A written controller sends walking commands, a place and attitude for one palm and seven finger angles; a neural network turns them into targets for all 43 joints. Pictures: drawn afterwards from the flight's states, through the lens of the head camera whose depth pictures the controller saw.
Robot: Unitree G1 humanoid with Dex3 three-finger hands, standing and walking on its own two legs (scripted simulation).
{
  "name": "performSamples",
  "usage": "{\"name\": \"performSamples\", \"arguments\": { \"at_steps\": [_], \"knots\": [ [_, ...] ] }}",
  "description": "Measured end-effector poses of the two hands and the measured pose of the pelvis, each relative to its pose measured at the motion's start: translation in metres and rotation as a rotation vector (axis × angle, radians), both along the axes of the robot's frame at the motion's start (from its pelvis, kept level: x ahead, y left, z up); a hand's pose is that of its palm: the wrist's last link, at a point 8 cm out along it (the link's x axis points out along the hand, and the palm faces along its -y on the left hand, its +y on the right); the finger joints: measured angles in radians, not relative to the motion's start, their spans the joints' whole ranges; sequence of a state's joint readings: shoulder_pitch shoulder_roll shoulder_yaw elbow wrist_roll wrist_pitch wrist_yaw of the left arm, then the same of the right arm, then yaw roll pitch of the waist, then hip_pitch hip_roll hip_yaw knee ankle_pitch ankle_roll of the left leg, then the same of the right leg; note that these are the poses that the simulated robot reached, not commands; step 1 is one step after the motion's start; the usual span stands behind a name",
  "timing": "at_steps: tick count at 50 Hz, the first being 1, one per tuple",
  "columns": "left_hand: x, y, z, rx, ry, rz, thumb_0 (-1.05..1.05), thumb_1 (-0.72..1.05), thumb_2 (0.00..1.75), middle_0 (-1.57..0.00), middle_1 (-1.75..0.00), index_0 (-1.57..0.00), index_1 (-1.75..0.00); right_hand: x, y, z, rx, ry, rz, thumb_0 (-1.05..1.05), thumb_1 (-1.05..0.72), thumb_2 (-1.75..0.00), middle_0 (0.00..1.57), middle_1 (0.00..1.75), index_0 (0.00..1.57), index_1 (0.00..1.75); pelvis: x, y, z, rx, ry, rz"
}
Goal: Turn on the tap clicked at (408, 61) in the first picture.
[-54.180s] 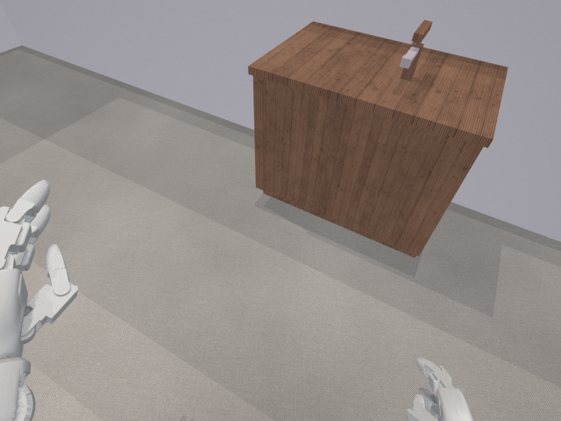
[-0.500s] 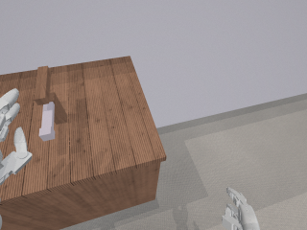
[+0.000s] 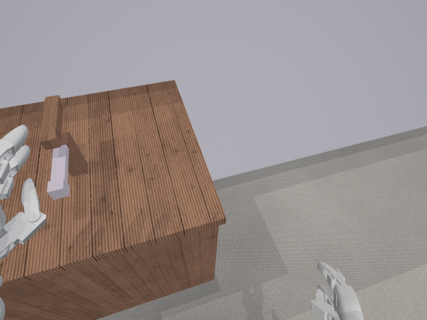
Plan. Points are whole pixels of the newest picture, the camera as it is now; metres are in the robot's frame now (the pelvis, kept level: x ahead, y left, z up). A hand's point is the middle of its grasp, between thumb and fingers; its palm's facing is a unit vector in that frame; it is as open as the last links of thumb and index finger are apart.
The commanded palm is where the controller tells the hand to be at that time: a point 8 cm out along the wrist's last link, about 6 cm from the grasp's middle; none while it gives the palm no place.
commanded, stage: shuffle to correct the standing spot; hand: left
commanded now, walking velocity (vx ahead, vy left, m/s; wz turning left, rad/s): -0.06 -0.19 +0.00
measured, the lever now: (58, 189) +0.34 +0.31 +0.04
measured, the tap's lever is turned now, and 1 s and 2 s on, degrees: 0 0 0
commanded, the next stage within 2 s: come to a stop and stand still in 1.08 s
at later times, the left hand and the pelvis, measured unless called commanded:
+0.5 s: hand (35, 218) +0.22 +0.24 +0.17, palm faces +0.31 -0.85 -0.42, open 7.4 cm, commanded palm +0.16 +0.28 +0.18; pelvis +0.00 +0.00 +0.00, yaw +0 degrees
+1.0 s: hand (32, 219) +0.22 +0.24 +0.17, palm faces +0.32 -0.85 -0.43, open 7.4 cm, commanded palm +0.16 +0.28 +0.18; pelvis +0.00 +0.00 +0.00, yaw +0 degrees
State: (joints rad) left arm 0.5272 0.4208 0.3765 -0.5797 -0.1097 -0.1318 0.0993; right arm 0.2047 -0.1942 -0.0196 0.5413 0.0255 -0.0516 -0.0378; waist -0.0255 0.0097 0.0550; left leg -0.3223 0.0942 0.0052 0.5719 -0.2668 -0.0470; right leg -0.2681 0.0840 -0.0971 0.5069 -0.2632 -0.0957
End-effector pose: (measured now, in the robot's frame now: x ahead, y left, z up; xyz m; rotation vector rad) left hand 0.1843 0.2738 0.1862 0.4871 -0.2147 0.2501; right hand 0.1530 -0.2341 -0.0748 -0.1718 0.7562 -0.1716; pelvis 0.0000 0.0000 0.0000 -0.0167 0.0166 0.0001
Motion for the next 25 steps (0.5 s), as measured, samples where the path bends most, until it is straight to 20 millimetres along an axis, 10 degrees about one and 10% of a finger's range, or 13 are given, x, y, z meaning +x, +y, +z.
{"name": "performSamples", "arguments": {
  "at_steps": [25],
  "knots": [
    [-0.0028, 0.0054, -0.0003, -0.013, -0.002, 0.031, 0.01, 0.89, 0.9, -0.21, -0.3, -0.21, -0.31, 0.0022, 0.0012, 0.0022, -0.009, 0.008, 0.008, 0.01, -0.91, -0.9, 0.2, 0.3, 0.2, 0.29, 0.0025, 0.0006, 0.0025, 0.002, -0.002, 0.006]
  ]
}}
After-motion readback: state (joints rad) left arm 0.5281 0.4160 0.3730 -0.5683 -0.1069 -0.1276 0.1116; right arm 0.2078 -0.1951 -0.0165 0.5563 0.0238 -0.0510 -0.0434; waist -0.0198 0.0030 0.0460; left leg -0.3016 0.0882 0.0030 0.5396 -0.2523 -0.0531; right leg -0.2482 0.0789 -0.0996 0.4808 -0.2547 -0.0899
